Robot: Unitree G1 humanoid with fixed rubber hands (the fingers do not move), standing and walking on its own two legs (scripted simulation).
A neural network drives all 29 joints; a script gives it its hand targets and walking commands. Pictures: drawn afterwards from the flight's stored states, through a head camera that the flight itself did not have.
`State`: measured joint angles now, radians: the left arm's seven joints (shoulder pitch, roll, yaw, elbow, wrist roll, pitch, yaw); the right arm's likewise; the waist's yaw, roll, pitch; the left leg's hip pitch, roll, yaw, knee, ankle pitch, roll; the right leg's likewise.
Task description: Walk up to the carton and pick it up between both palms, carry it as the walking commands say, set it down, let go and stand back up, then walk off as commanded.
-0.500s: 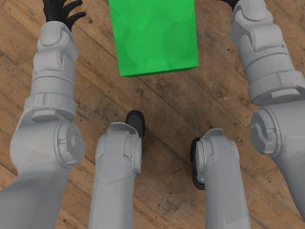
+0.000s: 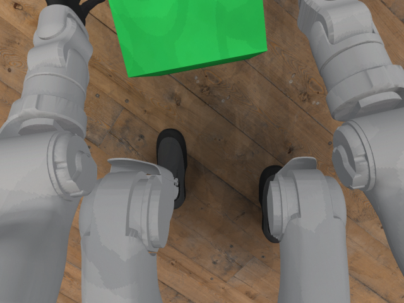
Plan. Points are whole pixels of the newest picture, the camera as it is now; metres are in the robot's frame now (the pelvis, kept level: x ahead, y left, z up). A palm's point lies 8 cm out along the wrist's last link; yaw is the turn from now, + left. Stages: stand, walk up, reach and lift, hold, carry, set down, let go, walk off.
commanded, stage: reach and lift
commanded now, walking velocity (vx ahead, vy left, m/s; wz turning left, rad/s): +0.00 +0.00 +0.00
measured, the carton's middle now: out of the picture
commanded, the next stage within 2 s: none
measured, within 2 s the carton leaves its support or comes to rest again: leaves its support in 1.38 s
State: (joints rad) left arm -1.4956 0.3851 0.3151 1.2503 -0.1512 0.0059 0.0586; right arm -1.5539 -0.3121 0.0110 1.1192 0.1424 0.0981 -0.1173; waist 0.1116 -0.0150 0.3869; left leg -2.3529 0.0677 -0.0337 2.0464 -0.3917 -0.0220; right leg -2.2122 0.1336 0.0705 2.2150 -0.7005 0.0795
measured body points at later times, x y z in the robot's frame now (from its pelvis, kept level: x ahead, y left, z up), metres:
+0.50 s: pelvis -0.01 +0.00 -0.01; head +0.38 +0.02 +0.21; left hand +0.52 +0.27 -0.21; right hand +0.58 -0.07 -0.21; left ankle +0.15 +0.14 -0.34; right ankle +0.08 -0.12 -0.34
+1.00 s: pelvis +0.00 +0.00 -0.01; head +0.39 +0.02 +0.22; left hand +0.54 +0.25 -0.20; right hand +0.58 -0.05 -0.21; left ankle +0.15 +0.14 -0.34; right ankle +0.08 -0.12 -0.34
